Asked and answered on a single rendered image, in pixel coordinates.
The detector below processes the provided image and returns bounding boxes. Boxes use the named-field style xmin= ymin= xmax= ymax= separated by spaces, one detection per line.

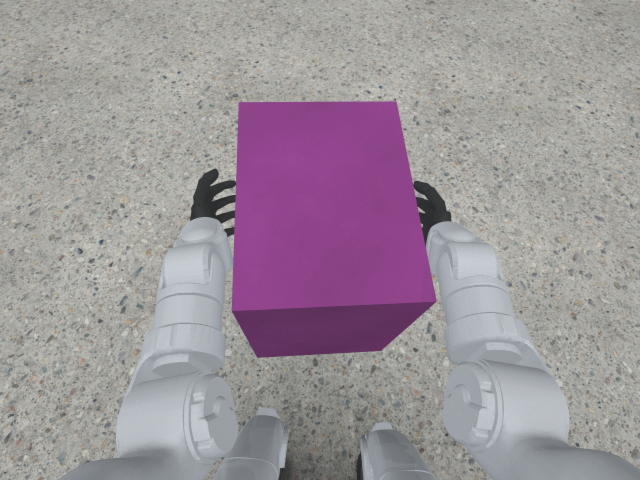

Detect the robot right hand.
xmin=413 ymin=181 xmax=451 ymax=246

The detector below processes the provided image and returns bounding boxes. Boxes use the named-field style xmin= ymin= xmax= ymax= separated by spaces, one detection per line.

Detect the left robot thigh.
xmin=213 ymin=415 xmax=289 ymax=480

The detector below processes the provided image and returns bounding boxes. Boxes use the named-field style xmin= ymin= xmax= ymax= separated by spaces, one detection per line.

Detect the left robot forearm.
xmin=116 ymin=217 xmax=233 ymax=453

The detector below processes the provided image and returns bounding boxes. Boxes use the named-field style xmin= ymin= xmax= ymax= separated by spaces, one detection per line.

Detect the right robot upper arm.
xmin=442 ymin=358 xmax=640 ymax=480

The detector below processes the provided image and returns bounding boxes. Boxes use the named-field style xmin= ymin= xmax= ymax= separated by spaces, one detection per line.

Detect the left robot upper arm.
xmin=58 ymin=370 xmax=238 ymax=480

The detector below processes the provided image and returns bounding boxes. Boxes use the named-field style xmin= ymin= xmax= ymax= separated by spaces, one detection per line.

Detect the carton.
xmin=232 ymin=101 xmax=437 ymax=358

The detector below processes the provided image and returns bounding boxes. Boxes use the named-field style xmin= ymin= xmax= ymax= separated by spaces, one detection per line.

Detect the right robot forearm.
xmin=426 ymin=221 xmax=570 ymax=433

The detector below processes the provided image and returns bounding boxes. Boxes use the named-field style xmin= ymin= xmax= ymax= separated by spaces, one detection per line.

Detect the right robot thigh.
xmin=361 ymin=429 xmax=437 ymax=480

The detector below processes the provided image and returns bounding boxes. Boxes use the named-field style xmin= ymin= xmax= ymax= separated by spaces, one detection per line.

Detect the robot left hand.
xmin=190 ymin=169 xmax=236 ymax=237

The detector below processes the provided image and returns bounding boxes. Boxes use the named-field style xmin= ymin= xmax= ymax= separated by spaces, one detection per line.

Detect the robot thigh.
xmin=361 ymin=429 xmax=437 ymax=480
xmin=213 ymin=415 xmax=289 ymax=480

